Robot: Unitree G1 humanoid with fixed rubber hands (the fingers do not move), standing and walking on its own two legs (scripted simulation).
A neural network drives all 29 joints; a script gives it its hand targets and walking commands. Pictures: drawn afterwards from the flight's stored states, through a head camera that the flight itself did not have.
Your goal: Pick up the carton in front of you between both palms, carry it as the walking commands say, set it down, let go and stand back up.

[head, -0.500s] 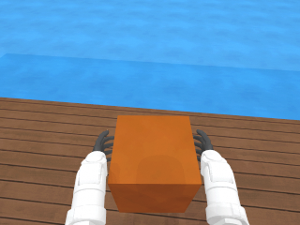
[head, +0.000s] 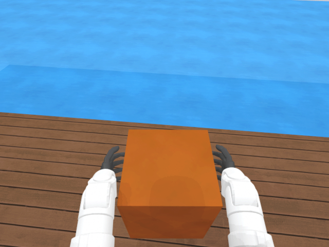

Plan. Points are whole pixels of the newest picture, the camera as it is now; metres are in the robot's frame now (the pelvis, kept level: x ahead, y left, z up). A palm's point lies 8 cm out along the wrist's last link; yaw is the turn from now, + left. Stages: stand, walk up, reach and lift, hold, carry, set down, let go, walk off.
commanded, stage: hold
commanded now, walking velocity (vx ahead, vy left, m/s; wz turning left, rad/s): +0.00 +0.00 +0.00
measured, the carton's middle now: (167, 186) +0.29 +0.00 -0.03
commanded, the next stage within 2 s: carry in 0.80 s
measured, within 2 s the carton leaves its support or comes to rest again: neither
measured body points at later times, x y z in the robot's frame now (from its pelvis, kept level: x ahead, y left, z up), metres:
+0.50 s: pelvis -0.01 +0.00 +0.00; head -0.06 +0.00 +0.45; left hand +0.29 +0.15 +0.04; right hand +0.29 -0.15 +0.04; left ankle +0.01 +0.13 -0.75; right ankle +0.00 -0.13 -0.75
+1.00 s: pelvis +0.02 +0.00 -0.01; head -0.02 +0.00 +0.44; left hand +0.32 +0.15 +0.05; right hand +0.32 -0.16 +0.05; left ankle +0.01 +0.13 -0.74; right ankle +0.00 -0.13 -0.75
